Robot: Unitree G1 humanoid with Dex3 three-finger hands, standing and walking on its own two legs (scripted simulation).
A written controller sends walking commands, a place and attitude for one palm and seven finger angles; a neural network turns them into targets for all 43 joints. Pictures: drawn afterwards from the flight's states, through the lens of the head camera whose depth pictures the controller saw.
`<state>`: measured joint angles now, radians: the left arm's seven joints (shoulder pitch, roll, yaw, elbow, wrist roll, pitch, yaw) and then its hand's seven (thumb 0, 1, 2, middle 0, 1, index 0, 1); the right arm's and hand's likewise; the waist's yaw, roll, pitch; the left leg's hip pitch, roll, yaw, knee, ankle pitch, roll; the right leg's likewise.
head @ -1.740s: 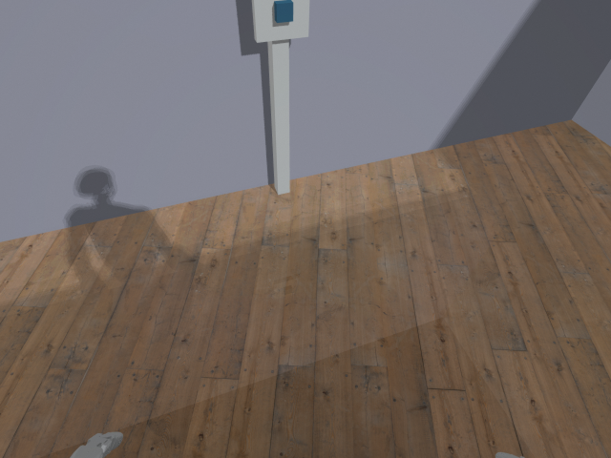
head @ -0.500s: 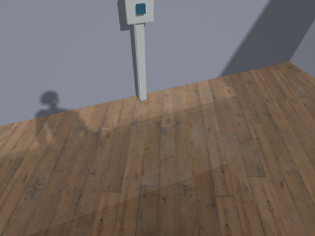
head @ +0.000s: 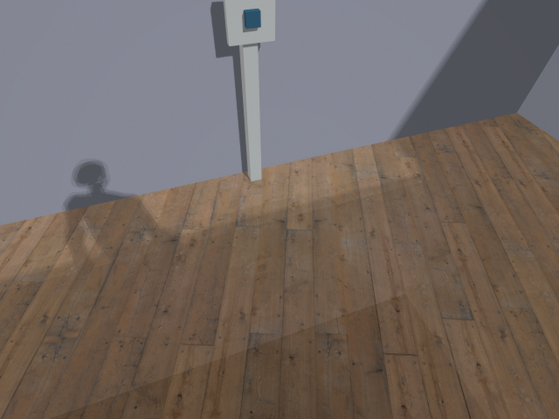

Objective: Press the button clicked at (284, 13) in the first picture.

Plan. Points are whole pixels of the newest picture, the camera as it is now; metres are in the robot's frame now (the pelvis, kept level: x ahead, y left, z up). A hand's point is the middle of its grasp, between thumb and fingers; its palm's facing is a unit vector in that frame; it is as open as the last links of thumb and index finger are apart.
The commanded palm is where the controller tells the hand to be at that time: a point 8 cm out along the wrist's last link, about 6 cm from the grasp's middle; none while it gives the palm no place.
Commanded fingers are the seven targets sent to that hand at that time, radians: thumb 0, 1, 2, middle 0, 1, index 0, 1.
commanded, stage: walk to a spot facing it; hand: left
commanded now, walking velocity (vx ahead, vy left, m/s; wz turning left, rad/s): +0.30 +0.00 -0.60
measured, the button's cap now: (252, 18) +1.35 +0.18 +0.04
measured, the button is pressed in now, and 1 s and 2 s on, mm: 0 0 0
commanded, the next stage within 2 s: none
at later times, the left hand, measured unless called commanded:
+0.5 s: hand out of the picture +0.12 +0.15 -0.18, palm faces -0.12 -0.97 -0.21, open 7.4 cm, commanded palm none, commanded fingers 0.00 0.90 0.90 -0.20 -0.30 -0.20 -0.30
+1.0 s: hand (212, 295) +0.39 +0.17 -0.19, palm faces -0.33 -0.93 -0.16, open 7.4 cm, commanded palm none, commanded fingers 0.00 0.90 0.90 -0.20 -0.30 -0.20 -0.30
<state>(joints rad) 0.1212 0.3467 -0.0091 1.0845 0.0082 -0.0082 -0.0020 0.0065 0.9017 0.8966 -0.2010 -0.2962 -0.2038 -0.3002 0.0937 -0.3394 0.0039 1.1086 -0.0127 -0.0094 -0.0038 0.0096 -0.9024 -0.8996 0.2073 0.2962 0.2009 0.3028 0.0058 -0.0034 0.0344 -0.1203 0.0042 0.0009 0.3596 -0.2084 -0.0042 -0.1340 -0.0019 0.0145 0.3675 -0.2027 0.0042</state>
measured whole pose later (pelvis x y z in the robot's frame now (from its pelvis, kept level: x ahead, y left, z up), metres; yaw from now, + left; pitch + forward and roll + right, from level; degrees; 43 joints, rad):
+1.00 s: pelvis +0.30 +0.00 -0.01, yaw -24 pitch -2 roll -2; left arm 0.29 0.23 0.09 1.05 0.03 -0.01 -0.01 0.01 0.91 0.90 -0.20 -0.30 -0.20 -0.30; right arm 0.22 -0.13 -0.05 0.99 -0.02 -0.09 -0.03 -0.01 -0.93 -0.90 0.21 0.30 0.20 0.30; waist 0.02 -0.05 0.04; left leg -0.25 0.08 0.21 0.53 -0.25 0.07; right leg -0.46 -0.03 -0.02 1.24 -0.31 -0.02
